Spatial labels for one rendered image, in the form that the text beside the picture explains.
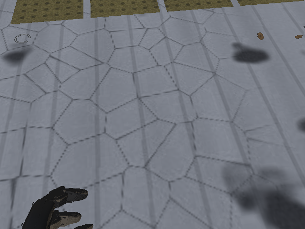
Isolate robot left hand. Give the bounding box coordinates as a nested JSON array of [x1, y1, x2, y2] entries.
[[21, 186, 93, 229]]

